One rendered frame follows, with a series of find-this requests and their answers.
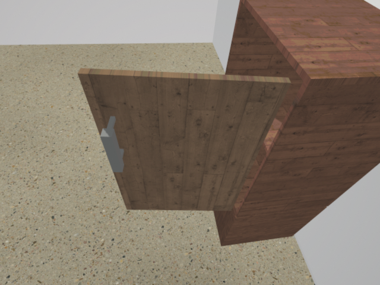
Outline handle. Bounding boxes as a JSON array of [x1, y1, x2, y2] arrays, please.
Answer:
[[100, 116, 124, 172]]

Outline cupboard door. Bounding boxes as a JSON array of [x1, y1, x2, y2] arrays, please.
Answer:
[[78, 68, 291, 211]]

